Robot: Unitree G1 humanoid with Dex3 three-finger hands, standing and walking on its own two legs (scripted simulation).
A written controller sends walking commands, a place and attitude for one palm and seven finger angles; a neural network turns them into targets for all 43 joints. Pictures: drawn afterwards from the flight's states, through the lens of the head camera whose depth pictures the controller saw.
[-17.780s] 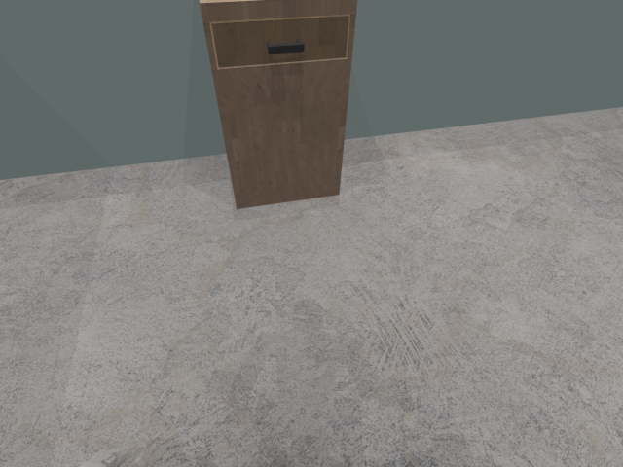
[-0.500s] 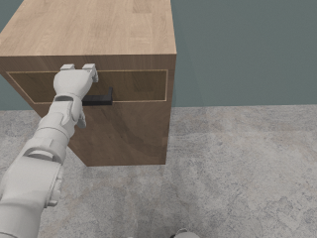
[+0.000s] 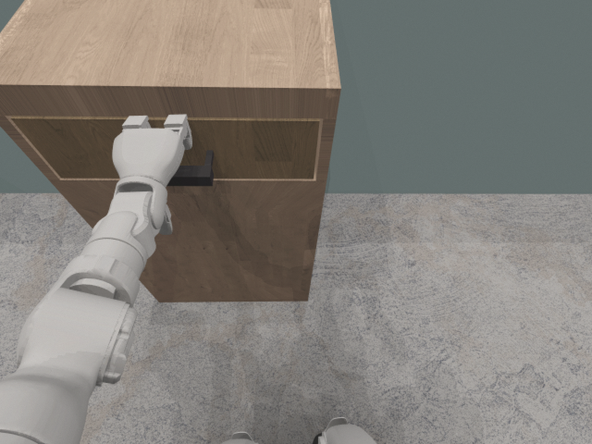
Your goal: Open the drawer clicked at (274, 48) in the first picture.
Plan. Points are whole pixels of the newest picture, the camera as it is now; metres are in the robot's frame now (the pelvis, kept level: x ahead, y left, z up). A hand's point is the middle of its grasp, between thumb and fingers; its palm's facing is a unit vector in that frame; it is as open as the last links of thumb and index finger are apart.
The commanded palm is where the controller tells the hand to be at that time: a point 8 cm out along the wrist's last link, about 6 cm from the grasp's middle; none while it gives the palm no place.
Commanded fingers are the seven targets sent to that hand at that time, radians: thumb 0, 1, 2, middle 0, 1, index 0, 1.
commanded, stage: lower the fingers behind the handle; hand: left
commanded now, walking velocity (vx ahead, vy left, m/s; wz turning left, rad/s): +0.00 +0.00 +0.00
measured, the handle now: (176, 165) +0.54 +0.16 +0.01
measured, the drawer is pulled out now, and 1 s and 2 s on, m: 0.00 0.00 0.00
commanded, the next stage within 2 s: lift the fingers back up to retry in 0.72 s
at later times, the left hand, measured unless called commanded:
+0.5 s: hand (159, 184) +0.49 +0.18 +0.02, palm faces +0.00 +0.03 -1.00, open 13.6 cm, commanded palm +0.48 +0.18 +0.05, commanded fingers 0.00 -0.50 0.30 -0.30 -1.20 -0.30 -1.20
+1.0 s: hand (158, 183) +0.49 +0.18 +0.02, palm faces -0.03 +0.02 -1.00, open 13.6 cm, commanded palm +0.49 +0.18 +0.08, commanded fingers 0.00 -0.50 0.30 -0.30 -1.20 -0.30 -1.20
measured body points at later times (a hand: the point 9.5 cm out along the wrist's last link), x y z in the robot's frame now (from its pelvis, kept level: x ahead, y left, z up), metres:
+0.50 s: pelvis -0.04 +0.00 -0.03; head +0.08 +0.00 +0.40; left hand +0.49 +0.18 +0.07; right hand -0.05 -0.27 -0.15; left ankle -0.01 +0.09 -0.70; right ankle +0.02 -0.10 -0.70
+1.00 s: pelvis -0.03 +0.00 -0.02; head +0.09 +0.00 +0.41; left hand +0.49 +0.18 +0.08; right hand -0.02 -0.27 -0.14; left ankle -0.01 +0.09 -0.70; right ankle +0.02 -0.10 -0.70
